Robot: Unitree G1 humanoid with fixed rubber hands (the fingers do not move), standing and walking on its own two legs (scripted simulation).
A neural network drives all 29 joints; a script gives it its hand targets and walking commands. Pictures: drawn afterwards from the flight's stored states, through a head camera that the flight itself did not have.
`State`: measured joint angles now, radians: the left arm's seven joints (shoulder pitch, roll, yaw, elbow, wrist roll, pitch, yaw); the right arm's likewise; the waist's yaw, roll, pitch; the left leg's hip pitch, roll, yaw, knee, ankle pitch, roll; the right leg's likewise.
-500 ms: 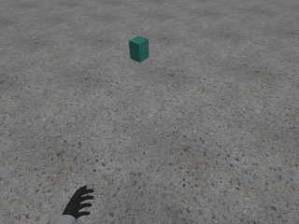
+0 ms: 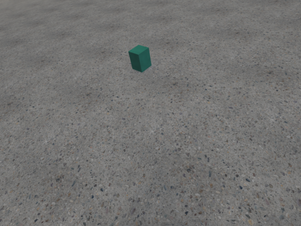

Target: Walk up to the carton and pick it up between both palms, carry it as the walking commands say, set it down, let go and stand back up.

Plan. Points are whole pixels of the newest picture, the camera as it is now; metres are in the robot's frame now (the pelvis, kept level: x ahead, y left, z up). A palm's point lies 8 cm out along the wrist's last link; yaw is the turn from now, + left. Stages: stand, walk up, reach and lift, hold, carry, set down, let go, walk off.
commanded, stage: walk up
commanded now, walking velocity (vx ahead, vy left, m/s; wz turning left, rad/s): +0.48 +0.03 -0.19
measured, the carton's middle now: (140, 58) +2.08 +0.28 -0.67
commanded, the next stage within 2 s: none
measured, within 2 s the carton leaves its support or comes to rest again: neither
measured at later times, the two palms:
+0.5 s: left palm (87, 212) +0.21 +0.25 -0.14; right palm (241, 211) +0.21 -0.23 -0.17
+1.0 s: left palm (109, 180) +0.30 +0.19 -0.11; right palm (240, 132) +0.46 -0.29 -0.12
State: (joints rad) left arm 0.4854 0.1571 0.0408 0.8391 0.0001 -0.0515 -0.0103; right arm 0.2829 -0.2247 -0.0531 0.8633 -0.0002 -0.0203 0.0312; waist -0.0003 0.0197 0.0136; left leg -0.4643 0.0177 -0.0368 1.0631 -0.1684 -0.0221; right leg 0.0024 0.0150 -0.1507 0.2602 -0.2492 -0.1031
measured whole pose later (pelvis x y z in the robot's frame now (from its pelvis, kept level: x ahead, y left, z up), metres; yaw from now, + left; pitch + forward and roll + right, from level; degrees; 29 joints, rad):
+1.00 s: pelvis +0.32 -0.05 +0.00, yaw +1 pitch +0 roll +4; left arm 0.47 0.17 0.04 0.88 0.00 -0.07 -0.01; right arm 0.10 -0.22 -0.05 0.87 0.00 -0.04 0.03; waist -0.01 0.00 0.02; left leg -0.47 0.06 0.01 0.91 -0.26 -0.03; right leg -0.07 -0.04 -0.16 0.26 -0.20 -0.08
